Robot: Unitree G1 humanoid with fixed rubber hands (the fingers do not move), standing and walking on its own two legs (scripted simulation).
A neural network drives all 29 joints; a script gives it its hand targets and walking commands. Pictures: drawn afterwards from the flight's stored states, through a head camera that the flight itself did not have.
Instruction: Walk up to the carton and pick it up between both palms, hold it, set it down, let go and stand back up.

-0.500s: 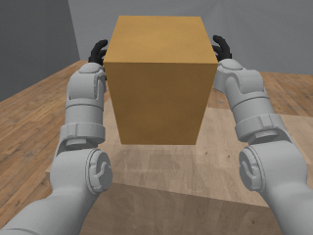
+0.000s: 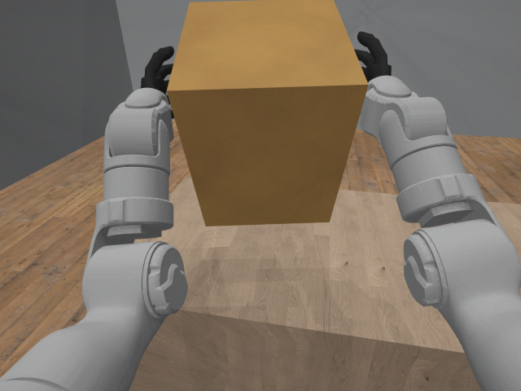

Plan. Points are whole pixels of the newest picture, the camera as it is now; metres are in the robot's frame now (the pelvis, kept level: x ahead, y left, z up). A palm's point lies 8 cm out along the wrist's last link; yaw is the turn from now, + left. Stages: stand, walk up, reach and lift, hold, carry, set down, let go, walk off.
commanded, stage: set down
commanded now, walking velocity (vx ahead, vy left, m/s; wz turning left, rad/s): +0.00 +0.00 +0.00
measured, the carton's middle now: (264, 120) +0.38 -0.02 +0.34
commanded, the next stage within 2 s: none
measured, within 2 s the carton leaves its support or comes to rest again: neither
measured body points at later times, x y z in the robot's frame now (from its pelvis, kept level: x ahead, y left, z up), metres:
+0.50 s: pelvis +0.01 +0.01 +0.00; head -0.03 +0.02 +0.45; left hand +0.45 +0.14 +0.27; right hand +0.43 -0.16 +0.27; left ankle +0.00 +0.12 -0.75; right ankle +0.01 -0.08 -0.75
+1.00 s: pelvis -0.01 +0.01 +0.00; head -0.06 +0.03 +0.45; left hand +0.41 +0.14 +0.25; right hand +0.40 -0.15 +0.26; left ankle +0.00 +0.12 -0.75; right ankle +0.01 -0.08 -0.75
